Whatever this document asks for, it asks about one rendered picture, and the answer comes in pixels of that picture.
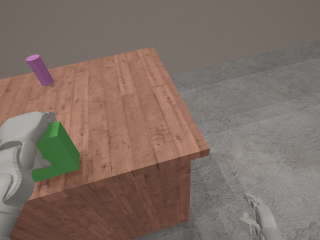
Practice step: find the sponge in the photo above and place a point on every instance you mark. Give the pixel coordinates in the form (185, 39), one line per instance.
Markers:
(57, 148)

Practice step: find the table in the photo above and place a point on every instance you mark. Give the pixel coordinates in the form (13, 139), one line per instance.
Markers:
(136, 139)

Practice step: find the robot left hand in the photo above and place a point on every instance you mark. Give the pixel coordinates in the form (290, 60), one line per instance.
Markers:
(31, 126)

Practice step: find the robot right hand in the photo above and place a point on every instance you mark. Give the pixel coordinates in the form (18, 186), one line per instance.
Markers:
(251, 222)

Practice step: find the left robot forearm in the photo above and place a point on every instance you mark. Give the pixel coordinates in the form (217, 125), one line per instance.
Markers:
(17, 156)

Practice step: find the right robot forearm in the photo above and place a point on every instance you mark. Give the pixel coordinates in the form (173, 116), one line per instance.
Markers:
(271, 233)

